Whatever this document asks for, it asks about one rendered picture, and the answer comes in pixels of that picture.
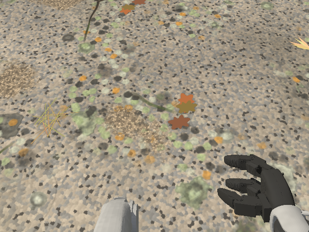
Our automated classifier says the left robot thigh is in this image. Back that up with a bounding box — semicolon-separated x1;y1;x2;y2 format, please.
94;199;139;232

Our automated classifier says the robot right hand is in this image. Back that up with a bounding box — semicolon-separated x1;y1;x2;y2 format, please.
217;154;296;222

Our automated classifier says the right robot forearm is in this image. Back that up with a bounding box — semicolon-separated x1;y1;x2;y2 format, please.
269;205;309;232

